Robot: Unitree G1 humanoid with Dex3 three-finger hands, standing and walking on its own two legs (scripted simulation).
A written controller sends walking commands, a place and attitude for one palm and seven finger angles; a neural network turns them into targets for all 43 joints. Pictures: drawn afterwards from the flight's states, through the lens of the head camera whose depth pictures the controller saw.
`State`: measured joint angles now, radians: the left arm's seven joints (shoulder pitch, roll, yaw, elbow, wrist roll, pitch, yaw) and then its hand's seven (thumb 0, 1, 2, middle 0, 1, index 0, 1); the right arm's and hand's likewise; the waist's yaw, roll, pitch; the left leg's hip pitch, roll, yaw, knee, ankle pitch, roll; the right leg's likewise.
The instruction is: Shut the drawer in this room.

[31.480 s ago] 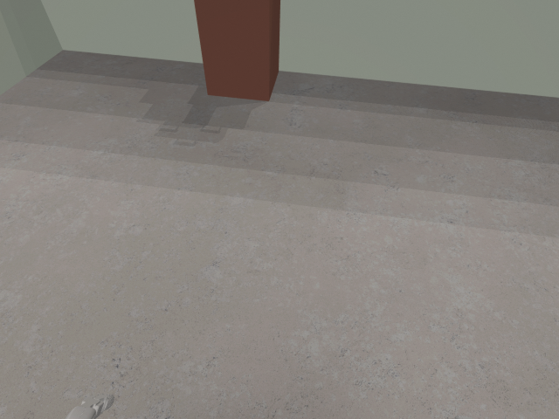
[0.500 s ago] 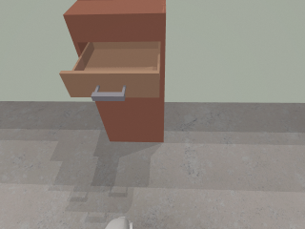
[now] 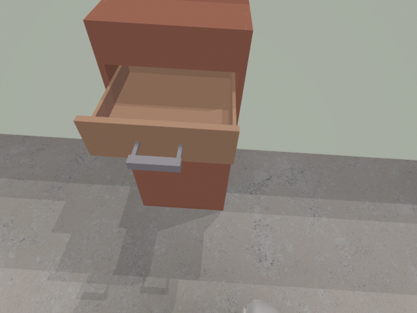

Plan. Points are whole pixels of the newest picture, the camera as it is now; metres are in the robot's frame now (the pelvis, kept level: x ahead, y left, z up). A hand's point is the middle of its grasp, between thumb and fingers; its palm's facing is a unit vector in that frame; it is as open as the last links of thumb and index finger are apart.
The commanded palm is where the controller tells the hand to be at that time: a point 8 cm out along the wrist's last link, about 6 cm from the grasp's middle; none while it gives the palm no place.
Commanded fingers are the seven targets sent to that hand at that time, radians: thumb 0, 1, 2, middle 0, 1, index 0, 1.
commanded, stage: take the last steps up to it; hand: left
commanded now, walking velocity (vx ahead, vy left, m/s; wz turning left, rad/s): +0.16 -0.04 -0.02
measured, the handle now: (156, 155) +0.45 +0.16 +0.00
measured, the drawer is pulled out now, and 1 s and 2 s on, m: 0.24 0.24 0.24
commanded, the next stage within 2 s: come to a stop and stand still in 0.06 s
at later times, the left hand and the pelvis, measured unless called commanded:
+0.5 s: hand out of the picture +0.13 +0.15 -0.16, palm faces +0.08 -0.96 -0.27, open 7.2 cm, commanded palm none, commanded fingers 0.00 0.90 0.90 -0.20 -0.30 -0.20 -0.30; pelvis +0.05 -0.04 +0.00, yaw +2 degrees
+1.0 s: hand out of the picture -0.02 +0.22 -0.18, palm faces +0.05 -0.99 -0.13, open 7.4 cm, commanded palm none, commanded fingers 0.00 0.90 0.90 -0.20 -0.30 -0.20 -0.30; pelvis +0.02 +0.03 +0.01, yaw +1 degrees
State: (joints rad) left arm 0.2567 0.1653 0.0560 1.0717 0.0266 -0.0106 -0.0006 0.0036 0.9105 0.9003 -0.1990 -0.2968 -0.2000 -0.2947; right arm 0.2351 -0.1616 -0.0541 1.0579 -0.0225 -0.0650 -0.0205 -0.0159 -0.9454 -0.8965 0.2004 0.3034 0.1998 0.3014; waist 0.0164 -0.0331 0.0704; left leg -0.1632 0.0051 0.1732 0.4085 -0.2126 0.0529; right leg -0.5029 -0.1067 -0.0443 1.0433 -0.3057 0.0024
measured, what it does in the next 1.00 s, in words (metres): steps on the spot: right foot, then left foot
